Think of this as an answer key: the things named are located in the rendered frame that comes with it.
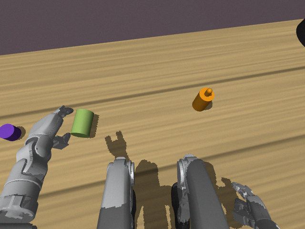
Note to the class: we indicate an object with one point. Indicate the left robot hand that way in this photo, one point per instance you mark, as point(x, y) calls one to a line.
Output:
point(49, 126)

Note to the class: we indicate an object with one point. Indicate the right robot arm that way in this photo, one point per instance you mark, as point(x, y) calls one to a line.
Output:
point(265, 224)

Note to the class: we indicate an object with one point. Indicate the right robot foot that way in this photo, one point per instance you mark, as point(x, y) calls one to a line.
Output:
point(175, 205)

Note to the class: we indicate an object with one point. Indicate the right robot hand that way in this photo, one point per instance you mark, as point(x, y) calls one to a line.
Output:
point(249, 212)

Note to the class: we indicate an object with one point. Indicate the left robot arm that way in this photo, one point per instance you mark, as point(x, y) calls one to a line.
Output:
point(18, 200)

